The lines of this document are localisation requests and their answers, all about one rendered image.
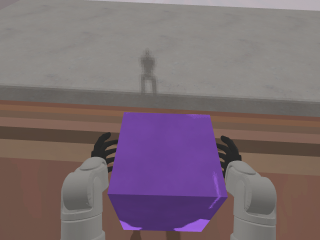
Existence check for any robot right hand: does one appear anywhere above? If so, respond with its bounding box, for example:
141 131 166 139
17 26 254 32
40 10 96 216
216 135 242 179

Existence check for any robot left hand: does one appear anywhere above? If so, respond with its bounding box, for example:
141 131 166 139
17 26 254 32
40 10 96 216
91 132 118 173

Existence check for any robot left forearm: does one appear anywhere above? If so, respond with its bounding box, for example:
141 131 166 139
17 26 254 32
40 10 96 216
60 156 109 240

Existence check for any carton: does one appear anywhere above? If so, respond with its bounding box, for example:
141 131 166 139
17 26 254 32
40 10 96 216
107 112 228 232

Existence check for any robot right forearm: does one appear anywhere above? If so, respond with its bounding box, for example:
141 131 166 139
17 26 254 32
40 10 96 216
225 160 277 240

